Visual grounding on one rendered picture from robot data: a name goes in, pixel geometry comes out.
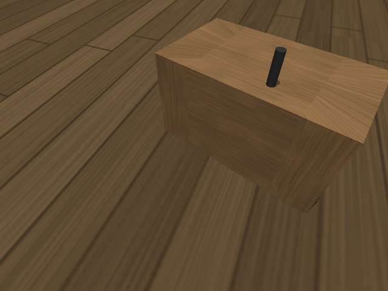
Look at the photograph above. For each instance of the can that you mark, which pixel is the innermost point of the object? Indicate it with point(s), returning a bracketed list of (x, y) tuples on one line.
[(276, 65)]

